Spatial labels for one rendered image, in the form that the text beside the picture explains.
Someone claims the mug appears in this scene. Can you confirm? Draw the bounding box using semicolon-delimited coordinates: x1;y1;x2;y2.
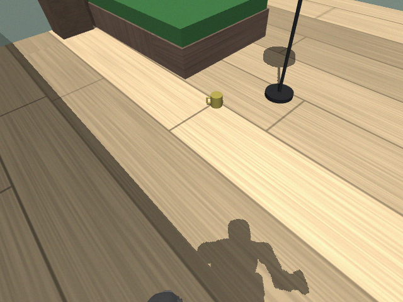
206;91;223;109

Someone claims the floor lamp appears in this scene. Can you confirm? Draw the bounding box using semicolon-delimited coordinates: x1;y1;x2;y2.
264;0;302;104

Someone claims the bed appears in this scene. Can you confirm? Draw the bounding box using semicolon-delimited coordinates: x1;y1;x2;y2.
84;0;269;79

